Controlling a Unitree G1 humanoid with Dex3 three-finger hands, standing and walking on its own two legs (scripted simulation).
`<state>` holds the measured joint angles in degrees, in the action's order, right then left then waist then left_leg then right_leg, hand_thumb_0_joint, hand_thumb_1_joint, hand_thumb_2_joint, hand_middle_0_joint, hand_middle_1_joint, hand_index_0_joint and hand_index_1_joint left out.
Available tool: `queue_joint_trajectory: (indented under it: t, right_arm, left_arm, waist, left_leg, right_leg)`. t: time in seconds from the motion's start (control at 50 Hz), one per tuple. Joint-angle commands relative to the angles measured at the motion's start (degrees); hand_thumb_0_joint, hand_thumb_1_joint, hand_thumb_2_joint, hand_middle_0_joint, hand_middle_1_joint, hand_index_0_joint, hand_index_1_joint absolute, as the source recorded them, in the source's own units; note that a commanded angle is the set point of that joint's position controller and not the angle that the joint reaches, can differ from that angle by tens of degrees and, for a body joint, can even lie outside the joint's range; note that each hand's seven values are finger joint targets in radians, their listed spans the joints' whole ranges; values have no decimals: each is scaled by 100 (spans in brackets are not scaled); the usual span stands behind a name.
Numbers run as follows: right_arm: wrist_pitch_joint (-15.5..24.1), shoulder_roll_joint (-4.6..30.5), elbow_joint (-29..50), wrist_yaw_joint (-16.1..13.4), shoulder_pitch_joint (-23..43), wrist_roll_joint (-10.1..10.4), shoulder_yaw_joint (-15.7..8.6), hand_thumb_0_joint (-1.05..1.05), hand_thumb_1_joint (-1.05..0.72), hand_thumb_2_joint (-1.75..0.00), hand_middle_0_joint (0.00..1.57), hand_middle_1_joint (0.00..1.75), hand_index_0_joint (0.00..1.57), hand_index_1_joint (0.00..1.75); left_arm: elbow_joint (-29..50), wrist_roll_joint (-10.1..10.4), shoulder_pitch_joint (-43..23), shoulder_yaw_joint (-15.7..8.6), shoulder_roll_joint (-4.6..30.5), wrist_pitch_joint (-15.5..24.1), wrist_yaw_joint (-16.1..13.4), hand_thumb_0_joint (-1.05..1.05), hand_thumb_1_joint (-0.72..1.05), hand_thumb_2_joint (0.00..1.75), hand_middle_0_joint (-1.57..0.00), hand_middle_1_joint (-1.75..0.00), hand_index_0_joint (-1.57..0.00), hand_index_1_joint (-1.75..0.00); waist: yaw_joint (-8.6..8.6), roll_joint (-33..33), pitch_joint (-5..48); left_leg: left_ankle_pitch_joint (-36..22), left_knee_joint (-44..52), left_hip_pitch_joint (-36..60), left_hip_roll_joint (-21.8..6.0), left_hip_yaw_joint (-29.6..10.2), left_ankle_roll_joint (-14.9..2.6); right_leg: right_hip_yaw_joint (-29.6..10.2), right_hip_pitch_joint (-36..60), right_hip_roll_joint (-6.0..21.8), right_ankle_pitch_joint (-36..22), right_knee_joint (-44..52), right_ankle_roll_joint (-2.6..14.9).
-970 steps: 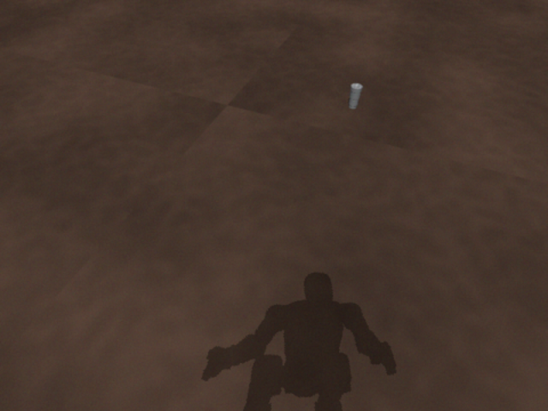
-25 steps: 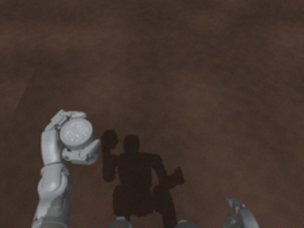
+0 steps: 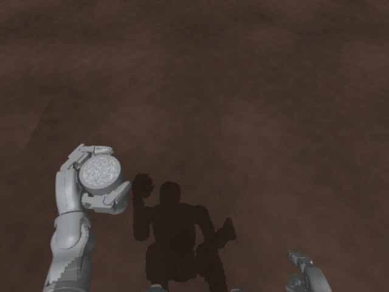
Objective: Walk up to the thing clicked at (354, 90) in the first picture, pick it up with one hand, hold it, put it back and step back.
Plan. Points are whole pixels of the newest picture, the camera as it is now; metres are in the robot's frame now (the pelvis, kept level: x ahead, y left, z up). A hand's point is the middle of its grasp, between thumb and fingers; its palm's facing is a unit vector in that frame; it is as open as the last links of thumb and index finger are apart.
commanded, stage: hold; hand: left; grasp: from the side
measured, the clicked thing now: (109, 189) +0.33 +0.18 +0.02
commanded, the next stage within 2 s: none
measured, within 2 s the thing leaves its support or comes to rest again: neither
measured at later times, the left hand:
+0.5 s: hand (105, 176) +0.33 +0.17 +0.07, palm faces +0.21 -0.98 +0.00, open 9.6 cm
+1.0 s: hand (106, 175) +0.33 +0.17 +0.06, palm faces +0.21 -0.98 +0.00, open 9.6 cm
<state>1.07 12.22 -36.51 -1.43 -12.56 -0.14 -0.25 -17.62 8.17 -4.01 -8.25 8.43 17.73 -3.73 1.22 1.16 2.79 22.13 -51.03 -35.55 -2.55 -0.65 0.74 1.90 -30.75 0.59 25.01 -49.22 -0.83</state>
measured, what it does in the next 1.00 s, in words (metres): stands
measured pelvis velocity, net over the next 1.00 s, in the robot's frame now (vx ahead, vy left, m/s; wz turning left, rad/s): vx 0.01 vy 0.00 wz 0.00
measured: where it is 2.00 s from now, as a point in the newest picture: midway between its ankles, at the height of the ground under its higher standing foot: outside the picture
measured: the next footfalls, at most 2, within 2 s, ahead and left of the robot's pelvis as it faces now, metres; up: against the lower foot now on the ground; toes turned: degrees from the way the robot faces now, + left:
none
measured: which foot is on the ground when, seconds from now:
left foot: down 0.00-1.00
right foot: down 0.00-1.00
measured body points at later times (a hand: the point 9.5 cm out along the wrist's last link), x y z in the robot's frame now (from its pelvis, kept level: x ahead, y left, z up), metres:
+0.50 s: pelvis +0.00 +0.00 +0.00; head +0.04 +0.00 +0.45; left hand +0.31 +0.22 +0.07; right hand +0.14 -0.24 -0.10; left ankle +0.04 +0.12 -0.70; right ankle +0.00 -0.13 -0.70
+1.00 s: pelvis +0.01 +0.00 +0.00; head +0.05 +0.00 +0.45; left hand +0.32 +0.22 +0.07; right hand +0.15 -0.25 -0.10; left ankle +0.04 +0.12 -0.70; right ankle +0.00 -0.13 -0.70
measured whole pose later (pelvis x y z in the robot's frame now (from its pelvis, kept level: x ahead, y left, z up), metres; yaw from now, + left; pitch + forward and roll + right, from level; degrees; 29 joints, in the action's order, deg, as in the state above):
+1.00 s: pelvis +0.01 +0.00 +0.00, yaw +0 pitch +6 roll -1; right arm 1.7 12.2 -37.5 -1.4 -12.3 -0.2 -0.6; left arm -19.7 8.3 -5.0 -8.6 8.6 19.0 -2.7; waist 1.0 1.0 2.4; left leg 21.9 -49.2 -33.8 -2.5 -0.8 1.0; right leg 2.1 -29.0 0.6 25.0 -47.6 -0.6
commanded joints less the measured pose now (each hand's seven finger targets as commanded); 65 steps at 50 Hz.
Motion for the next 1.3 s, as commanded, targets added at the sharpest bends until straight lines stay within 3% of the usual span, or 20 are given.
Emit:
queue_joint_trajectory:
  t: [0.0, 0.16, 0.22, 0.28, 0.42, 0.5, 0.54, 0.56, 0.62, 0.64, 0.66, 0.74, 0.82, 0.88, 1.04, 1.06, 1.08, 1.2, 1.22, 1.28]
  right_arm:
    - [266, 717, 750, -87, 266, 15, -247, 0, -92, -90, 20, 30, 20, 30]
    - [324, 734, 720, -93, 317, 33, -250, 0, -92, -90, 20, 30, 20, 30]
    - [317, 716, 747, -84, 279, 38, -249, 0, -92, -90, 20, 30, 20, 30]
    - [350, 734, 724, -76, 269, 19, -269, 0, -92, -90, 20, 30, 20, 30]
    - [351, 726, 673, -90, 225, 7, -255, 0, -92, -91, 20, 30, 20, 30]
    - [356, 719, 672, -84, 268, 19, -258, 0, -92, -91, 20, 30, 20, 30]
    - [333, 741, 655, -89, 222, 25, -267, 0, -92, -91, 20, 30, 20, 30]
    - [327, 743, 679, -79, 268, 29, -269, 0, -92, -91, 20, 30, 20, 30]
    - [351, 713, 679, -42, 306, 31, -262, 0, -92, -91, 20, 30, 20, 30]
    - [355, 743, 681, -39, 290, 31, -293, 0, -92, -91, 20, 30, 20, 30]
    - [345, 712, 710, -34, 292, 27, -271, 0, -93, -91, 20, 30, 20, 30]
    - [321, 727, 695, -45, 209, 9, -278, 0, -92, -91, 20, 30, 20, 30]
    - [313, 713, 650, -60, 247, 0, -273, 0, -92, -91, 20, 30, 20, 30]
    - [303, 709, 620, -69, 225, 8, -274, 0, -92, -91, 20, 30, 20, 30]
    - [279, 764, 673, -58, 221, 26, -301, 0, -92, -91, 20, 30, 20, 30]
    - [269, 733, 670, -47, 234, 24, -282, 0, -92, -91, 20, 30, 20, 30]
    - [273, 757, 655, -42, 225, 12, -309, 0, -92, -91, 20, 30, 20, 30]
    - [251, 712, 703, -59, 292, 27, -275, 0, -93, -91, 20, 30, 20, 30]
    - [244, 732, 715, -61, 213, 32, -283, 0, -93, -91, 20, 30, 20, 30]
    - [263, 756, 647, -29, 208, 16, -304, 0, -92, -91, 20, 30, 20, 30]
  left_arm:
    - [1374, 3, -1537, -189, 667, 381, 11, 0, 23, 111, -118, -128, -120, -128]
    - [1150, 17, -1602, -181, 627, 284, 39, 0, 23, 113, -122, -131, -123, -131]
    - [1294, 8, -1507, -216, 671, 295, 39, 0, 26, 112, -121, -130, -122, -130]
    - [1133, 33, -1480, -134, 515, 296, 31, 0, 27, 114, -121, -131, -123, -131]
    - [1351, -9, -1727, -274, 761, 421, 14, 0, 25, 113, -120, -131, -122, -130]
    - [1009, 21, -1562, -103, 518, 382, 69, 0, 28, 114, -120, -130, -121, -130]
    - [1089, 17, -1592, -223, 702, 371, 106, 0, 28, 114, -121, -131, -122, -130]
    - [1065, -9, -1535, -95, 631, 351, 132, 0, 27, 114, -121, -131, -122, -130]
    - [1064, 56, -1526, -124, 536, 384, 128, 0, 25, 114, -122, -132, -123, -131]
    - [1132, 86, -1520, -338, 668, 417, 102, 0, 22, 114, -122, -132, -124, -132]
    - [1208, 71, -1476, -206, 591, 447, 92, 0, 24, 113, -121, -132, -123, -131]
    - [1282, 29, -1424, -255, 652, 502, 34, 0, 23, 113, -119, -130, -121, -129]
    - [1316, 7, -1600, -297, 745, 577, 61, 0, 23, 112, -118, -128, -119, -128]
    - [1027, 20, -1491, -121, 541, 543, 118, 0, 24, 114, -119, -130, -121, -130]
    - [1041, 46, -1484, -293, 718, 495, 108, 0, 22, 113, -119, -130, -121, -129]
    - [981, 41, -1380, -134, 538, 483, 108, 0, 23, 114, -119, -130, -120, -130]
    - [977, 53, -1500, -289, 664, 501, 92, 0, 24, 114, -119, -130, -121, -129]
    - [1147, 36, -1567, -407, 809, 565, 54, 0, 24, 114, -120, -130, -121, -130]
    - [1189, 33, -1580, -228, 654, 540, 69, 0, 25, 115, -120, -131, -122, -131]
    - [1041, 51, -1525, -199, 605, 548, 106, 0, 21, 114, -120, -130, -121, -130]
  waist:
    - [38, 0, 1401]
    - [28, -108, 1152]
    - [-74, -8, 1390]
    - [40, -38, 1319]
    - [-9, 31, 1586]
    - [47, -116, 1234]
    - [-13, -5, 1392]
    - [-8, -45, 1357]
    - [-17, -24, 1204]
    - [-70, -44, 1282]
    - [-59, -95, 1352]
    - [-16, -91, 1589]
    - [-7, 43, 1489]
    - [69, -77, 1296]
    - [-22, -168, 1500]
    - [-11, -50, 1356]
    - [-11, -107, 1396]
    - [-68, -68, 1516]
    - [15, -198, 1580]
    - [16, -61, 1396]
  left_leg:
    - [-769, 828, 1097, 138, 45, -76]
    - [-671, 955, 1054, 123, 14, -80]
    - [-702, 1005, 1208, 126, 2, -49]
    - [-806, 942, 1154, 119, 5, -58]
    - [-1107, 920, 1343, 118, 4, -62]
    - [-1006, 900, 1140, 130, 50, -83]
    - [-1118, 898, 1232, 139, 61, -80]
    - [-1096, 904, 1245, 149, 70, -78]
    - [-862, 942, 1112, 150, 55, -66]
    - [-798, 973, 1161, 130, 18, -64]
    - [-872, 956, 1165, 135, 24, -69]
    - [-1358, 857, 1311, 129, 29, -87]
    - [-1203, 850, 1270, 139, 59, -89]
    - [-1215, 833, 1214, 128, 36, -96]
    - [-1260, 852, 1252, 142, 50, -97]
    - [-1236, 867, 1243, 143, 56, -78]
    - [-1234, 851, 1181, 132, 31, -82]
    - [-1311, 819, 1221, 170, 93, -98]
    - [-1403, 838, 1347, 140, 60, -111]
    - [-1519, 823, 1288, 107, 14, -95]
  right_leg:
    - [23, 249, -150, -1213, 853, 100]
    - [58, 261, -159, -1087, 906, 112]
    - [75, 372, -157, -1066, 926, 130]
    - [71, 272, -170, -1193, 877, 124]
    - [45, 465, -158, -1466, 846, 113]
    - [15, 326, -137, -1435, 914, 95]
    - [0, 460, -123, -1534, 928, 96]
    - [-3, 453, -123, -1515, 969, 91]
    - [28, 367, -136, -1269, 964, 112]
    - [56, 380, -149, -1175, 941, 119]
    - [58, 448, -150, -1246, 932, 112]
    - [41, 548, -156, -1726, 856, 87]
    - [-7, 445, -126, -1618, 870, 84]
    - [10, 358, -127, -1636, 868, 72]
    - [15, 535, -131, -1674, 937, 79]
    - [22, 457, -131, -1640, 906, 92]
    - [44, 464, -145, -1615, 883, 93]
    - [-23, 587, -105, -1741, 933, 65]
    - [-2, 583, -124, -1832, 912, 57]
    - [44, 423, -151, -1834, 822, 90]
